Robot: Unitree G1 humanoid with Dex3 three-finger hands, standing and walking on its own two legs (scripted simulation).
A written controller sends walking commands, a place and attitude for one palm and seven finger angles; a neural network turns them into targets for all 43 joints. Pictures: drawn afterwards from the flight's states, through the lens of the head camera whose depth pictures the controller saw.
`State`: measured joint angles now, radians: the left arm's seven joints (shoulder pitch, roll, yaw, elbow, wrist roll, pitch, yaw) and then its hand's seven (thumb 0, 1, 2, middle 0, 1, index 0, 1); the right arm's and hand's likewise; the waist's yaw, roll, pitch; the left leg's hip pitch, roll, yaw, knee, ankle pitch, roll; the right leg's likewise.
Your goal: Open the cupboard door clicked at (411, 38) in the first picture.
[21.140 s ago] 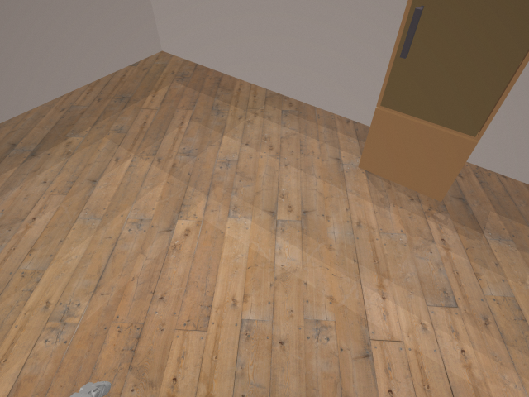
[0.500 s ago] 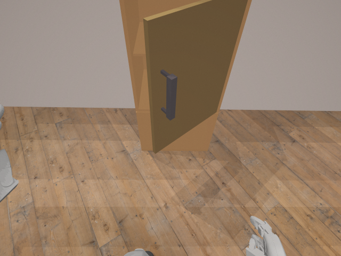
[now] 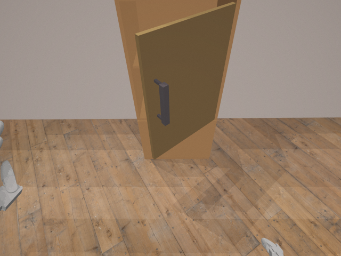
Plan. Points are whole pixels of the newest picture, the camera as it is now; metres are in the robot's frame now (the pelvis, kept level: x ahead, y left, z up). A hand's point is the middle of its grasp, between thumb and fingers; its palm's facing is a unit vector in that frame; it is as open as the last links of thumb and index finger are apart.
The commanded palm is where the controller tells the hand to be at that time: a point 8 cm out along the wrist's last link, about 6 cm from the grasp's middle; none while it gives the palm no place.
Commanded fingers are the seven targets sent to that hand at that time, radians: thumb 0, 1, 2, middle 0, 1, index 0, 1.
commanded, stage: stop stepping back and stand still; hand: left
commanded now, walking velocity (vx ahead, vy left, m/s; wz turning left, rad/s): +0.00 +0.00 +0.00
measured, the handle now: (161, 102) +0.62 +0.09 +0.00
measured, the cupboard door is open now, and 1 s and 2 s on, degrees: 40 40 40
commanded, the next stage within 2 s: let the arm hang, fingers relaxed in 0.08 s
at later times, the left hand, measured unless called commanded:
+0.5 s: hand out of the picture +0.01 +0.20 -0.17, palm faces +0.00 -0.98 -0.18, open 7.4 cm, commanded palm none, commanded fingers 0.00 0.90 0.90 -0.20 -0.30 -0.20 -0.30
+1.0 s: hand out of the picture -0.10 +0.22 -0.17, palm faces +0.08 -0.97 -0.22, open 7.3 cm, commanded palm none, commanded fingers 0.00 0.90 0.90 -0.20 -0.30 -0.20 -0.30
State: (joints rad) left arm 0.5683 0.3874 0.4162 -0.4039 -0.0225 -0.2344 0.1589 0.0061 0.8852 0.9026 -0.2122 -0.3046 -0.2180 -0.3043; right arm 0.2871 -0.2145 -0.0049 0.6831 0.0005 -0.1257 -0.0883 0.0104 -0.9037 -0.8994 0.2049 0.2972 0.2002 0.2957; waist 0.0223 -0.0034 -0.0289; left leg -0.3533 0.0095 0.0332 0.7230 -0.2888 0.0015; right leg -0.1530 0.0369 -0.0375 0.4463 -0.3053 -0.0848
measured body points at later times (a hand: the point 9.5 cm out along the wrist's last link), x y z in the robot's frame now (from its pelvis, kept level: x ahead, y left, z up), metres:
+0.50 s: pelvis -0.05 +0.02 -0.01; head -0.03 +0.04 +0.44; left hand +0.01 +0.26 -0.15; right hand +0.05 -0.24 -0.13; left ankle -0.01 +0.14 -0.74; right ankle -0.04 -0.06 -0.74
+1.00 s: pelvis -0.06 +0.04 +0.00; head -0.06 +0.03 +0.45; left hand -0.10 +0.27 -0.15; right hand -0.08 -0.16 -0.17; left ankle -0.01 +0.14 -0.74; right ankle -0.04 -0.06 -0.74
